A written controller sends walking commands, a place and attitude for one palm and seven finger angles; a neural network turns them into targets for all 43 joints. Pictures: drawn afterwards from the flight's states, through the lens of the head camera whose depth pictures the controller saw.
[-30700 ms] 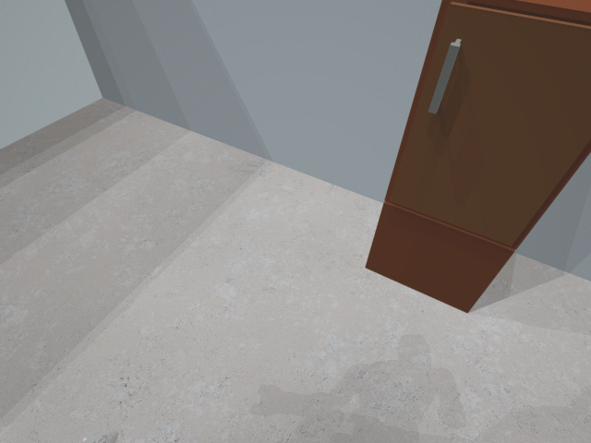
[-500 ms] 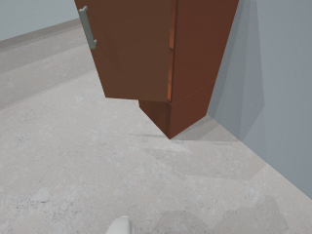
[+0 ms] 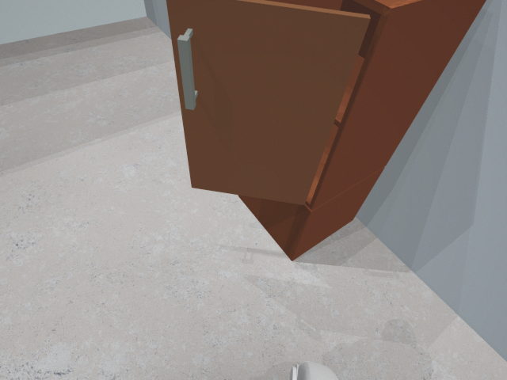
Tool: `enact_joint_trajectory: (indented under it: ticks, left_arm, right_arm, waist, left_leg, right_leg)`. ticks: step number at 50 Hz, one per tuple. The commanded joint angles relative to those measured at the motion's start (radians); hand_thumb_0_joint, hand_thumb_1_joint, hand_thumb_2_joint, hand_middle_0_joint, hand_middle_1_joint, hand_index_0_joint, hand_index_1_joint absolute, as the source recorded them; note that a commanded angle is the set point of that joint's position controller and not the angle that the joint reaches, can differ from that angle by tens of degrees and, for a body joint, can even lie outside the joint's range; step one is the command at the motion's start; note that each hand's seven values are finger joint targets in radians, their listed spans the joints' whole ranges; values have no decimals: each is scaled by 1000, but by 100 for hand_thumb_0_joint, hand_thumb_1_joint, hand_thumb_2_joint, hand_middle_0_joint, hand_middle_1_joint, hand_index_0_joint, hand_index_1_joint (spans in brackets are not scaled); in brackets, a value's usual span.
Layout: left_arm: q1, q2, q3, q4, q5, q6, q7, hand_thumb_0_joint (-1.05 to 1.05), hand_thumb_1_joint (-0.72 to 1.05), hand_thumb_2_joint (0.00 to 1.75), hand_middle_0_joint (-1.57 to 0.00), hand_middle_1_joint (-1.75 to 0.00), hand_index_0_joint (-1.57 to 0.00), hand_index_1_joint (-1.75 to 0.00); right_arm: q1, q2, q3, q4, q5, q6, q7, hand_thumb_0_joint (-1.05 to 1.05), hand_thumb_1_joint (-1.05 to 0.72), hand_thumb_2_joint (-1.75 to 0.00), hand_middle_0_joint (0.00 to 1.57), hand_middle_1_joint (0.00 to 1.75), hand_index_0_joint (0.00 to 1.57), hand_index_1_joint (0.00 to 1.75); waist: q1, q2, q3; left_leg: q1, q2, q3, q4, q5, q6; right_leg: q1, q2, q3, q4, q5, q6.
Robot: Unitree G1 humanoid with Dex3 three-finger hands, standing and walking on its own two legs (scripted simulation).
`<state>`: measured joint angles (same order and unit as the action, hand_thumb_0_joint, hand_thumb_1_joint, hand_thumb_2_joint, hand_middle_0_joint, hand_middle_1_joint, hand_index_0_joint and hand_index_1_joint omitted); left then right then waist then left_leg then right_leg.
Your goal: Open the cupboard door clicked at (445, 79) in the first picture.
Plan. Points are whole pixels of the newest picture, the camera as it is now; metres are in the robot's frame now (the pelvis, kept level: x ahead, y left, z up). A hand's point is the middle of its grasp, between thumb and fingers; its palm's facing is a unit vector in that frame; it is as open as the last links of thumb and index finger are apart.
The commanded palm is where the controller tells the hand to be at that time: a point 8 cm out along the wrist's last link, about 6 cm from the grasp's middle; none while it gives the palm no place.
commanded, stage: come to a stop and stand still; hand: left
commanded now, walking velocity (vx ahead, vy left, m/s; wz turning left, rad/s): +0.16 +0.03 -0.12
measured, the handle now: (189, 71) +0.68 +0.21 +0.10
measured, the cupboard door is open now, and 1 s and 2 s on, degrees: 47 47 47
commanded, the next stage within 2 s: look again from close up in 1.00 s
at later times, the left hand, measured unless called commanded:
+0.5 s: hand (158, 369) +0.16 +0.18 -0.18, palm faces +0.00 -0.98 -0.20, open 7.3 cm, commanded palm none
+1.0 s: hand out of the picture +0.10 +0.28 -0.17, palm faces -0.01 -0.95 -0.31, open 7.4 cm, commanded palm none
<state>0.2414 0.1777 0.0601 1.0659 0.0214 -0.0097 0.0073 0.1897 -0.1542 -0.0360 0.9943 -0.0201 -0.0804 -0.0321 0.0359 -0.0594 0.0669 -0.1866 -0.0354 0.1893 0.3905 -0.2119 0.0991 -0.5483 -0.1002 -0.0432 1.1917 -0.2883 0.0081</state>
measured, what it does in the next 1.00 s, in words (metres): steps on the spot: right foot, then left foot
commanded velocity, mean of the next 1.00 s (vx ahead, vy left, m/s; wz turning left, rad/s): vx -0.08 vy -0.01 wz -0.01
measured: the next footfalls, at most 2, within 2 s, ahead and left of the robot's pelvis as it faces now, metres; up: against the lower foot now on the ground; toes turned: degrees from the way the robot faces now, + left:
right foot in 0.30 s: +0.18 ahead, -0.08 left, +0.00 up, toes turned -5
left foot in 0.62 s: +0.15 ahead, +0.14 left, +0.00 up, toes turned +1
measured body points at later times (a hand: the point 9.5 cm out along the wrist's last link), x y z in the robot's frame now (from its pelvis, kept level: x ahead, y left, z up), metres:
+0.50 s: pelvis +0.07 +0.01 -0.01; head +0.12 +0.01 +0.44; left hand +0.16 +0.23 -0.17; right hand +0.06 -0.21 -0.17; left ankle +0.02 +0.11 -0.70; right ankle +0.10 -0.10 -0.74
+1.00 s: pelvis +0.06 +0.06 -0.01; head +0.05 +0.05 +0.44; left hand +0.10 +0.33 -0.15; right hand +0.15 -0.20 -0.14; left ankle +0.05 +0.14 -0.74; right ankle +0.10 -0.10 -0.74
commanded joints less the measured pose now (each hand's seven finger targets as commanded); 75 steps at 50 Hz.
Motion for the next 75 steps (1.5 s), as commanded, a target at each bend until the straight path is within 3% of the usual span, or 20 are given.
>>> enact_joint_trajectory:
  ticks: [1,5,10,14,15,17,18,19,21,24,29,30,31,32,35,38,45,55,64,75]
  left_arm:
    - [88,16,12,-29,0,6,-4,0,90,90,-20,-30,-20,-30]
    - [-13,21,3,-71,-1,10,-4,0,90,90,-20,-30,-20,-30]
    - [-60,24,-21,-83,-8,18,17,0,90,90,-20,-30,-20,-30]
    - [-10,62,-11,-91,-6,26,24,0,90,90,-20,-30,-20,-30]
    - [22,90,-5,-87,-4,23,28,0,90,90,-20,-30,-20,-30]
    - [77,162,6,-71,-8,11,37,0,90,90,-20,-30,-20,-30]
    - [89,171,7,-61,-12,6,44,0,90,90,-20,-30,-20,-30]
    - [65,159,6,-67,-9,3,51,0,90,90,-20,-30,-20,-30]
    - [-13,135,6,-100,-2,12,59,0,90,90,-20,-30,-20,-30]
    - [-45,137,16,-110,0,10,49,0,90,90,-20,-30,-20,-30]
    - [-50,133,20,-92,-5,17,35,0,90,90,-20,-30,-20,-30]
    - [-43,225,-7,-185,-10,17,43,0,90,90,-20,-30,-20,-30]
    - [12,145,0,-204,-14,23,44,0,90,90,-20,-30,-20,-30]
    - [32,119,6,-201,-2,26,37,0,90,90,-20,-30,-20,-30]
    - [46,101,-14,-207,18,42,25,0,90,90,-20,-30,-20,-30]
    - [74,108,-20,-205,22,36,16,0,90,90,-20,-30,-20,-30]
    - [50,206,-5,-216,10,5,13,0,90,90,-20,-30,-20,-30]
    - [-17,295,4,-193,3,-14,12,0,90,90,-20,-30,-20,-30]
    - [-83,341,-5,-151,-4,-21,9,0,90,90,-20,-30,-20,-30]
    - [-133,356,-16,-103,-9,-27,8,0,90,90,-20,-30,-20,-30]
  right_arm:
    - [162,-94,-7,24,-4,-3,-3,0,-90,-90,20,30,20,30]
    - [195,-103,-6,44,-10,6,-4,0,-90,-90,20,30,20,30]
    - [223,-96,12,84,-11,26,-24,0,-90,-90,20,30,20,30]
    - [217,-116,-4,95,5,56,-32,0,-90,-90,20,30,20,30]
    - [223,-106,-7,90,13,62,-32,0,-90,-90,20,30,20,30]
    - [246,-89,-22,75,27,76,-27,0,-90,-90,20,30,20,30]
    - [223,-57,-18,70,33,90,-20,0,-90,-90,20,30,20,30]
    - [177,-39,-16,59,34,101,-18,0,-90,-90,20,30,20,30]
    - [139,-26,-20,46,28,119,-13,0,-90,-90,20,30,20,30]
    - [147,-16,-20,55,25,127,-3,0,-90,-90,20,30,20,30]
    - [204,-25,-18,80,16,103,2,0,-90,-90,20,30,20,30]
    - [124,-181,-27,-60,-5,106,17,0,-90,-90,20,30,20,30]
    - [70,-195,-49,-113,-17,79,10,0,-90,-90,20,30,20,30]
    - [30,-190,-58,-134,-20,81,2,0,-90,-90,20,30,20,30]
    - [23,-190,-48,-182,-14,85,-1,0,-90,-90,20,30,20,30]
    - [46,-213,-50,-198,-9,74,-3,0,-90,-90,20,30,20,30]
    - [40,-279,-55,-203,-2,48,4,0,-90,-90,20,30,20,30]
    - [-7,-329,-53,-149,-1,42,19,0,-90,-90,20,30,20,30]
    - [-19,-355,-36,-75,1,45,28,0,-90,-90,20,30,20,30]
    - [-16,-364,-17,0,3,46,30,0,-90,-90,20,30,20,30]
  waist:
    - [-1,127,-46]
    - [-17,109,-2]
    - [-34,116,-25]
    - [-16,130,-65]
    - [-9,88,-65]
    - [-15,15,-132]
    - [-11,-62,-167]
    - [-6,-94,-171]
    - [-19,-70,-128]
    - [-44,-54,-122]
    - [-70,-58,-124]
    - [-88,138,-80]
    - [-41,256,-209]
    - [-40,308,-221]
    - [-46,284,-54]
    - [-36,169,40]
    - [-41,112,-31]
    - [-40,50,-59]
    - [-45,45,-55]
    - [-49,42,-71]
  left_leg:
    - [87,288,-169,-174,569,3]
    - [104,296,-174,-169,568,31]
    - [138,308,-166,-40,983,-26]
    - [137,286,-171,94,901,-42]
    - [83,249,-166,150,808,-70]
    - [-95,108,-100,328,320,-148]
    - [-146,44,-97,442,-235,-165]
    - [-168,47,-152,542,-416,-140]
    - [-174,47,-204,617,-407,-121]
    - [-156,52,-183,527,-333,-133]
    - [62,50,-152,47,-4,-131]
    - [13,91,-226,5,65,-106]
    - [-49,186,-291,41,-7,-67]
    - [-62,213,-304,41,0,-49]
    - [-184,220,-347,-17,-92,-21]
    - [-226,223,-340,-45,-46,-17]
    - [-112,164,-289,0,82,-33]
    - [-92,148,-281,-48,-46,-39]
    - [-72,136,-262,-70,-89,-59]
    - [-30,140,-242,-69,1,-76]
  right_leg:
    - [-42,-7,42,-57,77,-2]
    - [-29,4,27,-207,69,-11]
    - [142,53,-9,-441,46,-30]
    - [290,61,-3,-640,150,-43]
    - [359,36,36,-676,408,-60]
    - [502,-189,217,-615,1066,-199]
    - [531,-282,273,-695,1151,-289]
    - [509,-297,290,-743,1100,-317]
    - [410,-239,238,-793,905,-276]
    - [372,-184,183,-815,728,-230]
    - [274,-100,156,-729,332,-117]
    - [326,-22,102,-655,207,-58]
    - [295,15,30,-599,-41,-26]
    - [273,37,16,-597,-15,-29]
    - [230,75,-17,-553,-32,-27]
    - [211,74,-13,-545,5,-21]
    - [259,46,49,-635,146,-37]
    - [323,4,94,-722,139,-44]
    - [330,-31,140,-816,34,-48]
    - [375,-41,150,-870,91,-51]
